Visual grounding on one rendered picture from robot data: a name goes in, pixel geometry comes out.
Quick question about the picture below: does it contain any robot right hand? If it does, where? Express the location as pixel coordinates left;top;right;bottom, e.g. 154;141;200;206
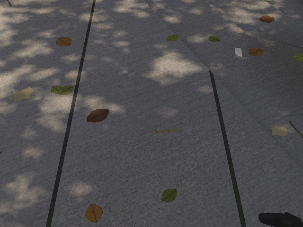
258;212;303;227

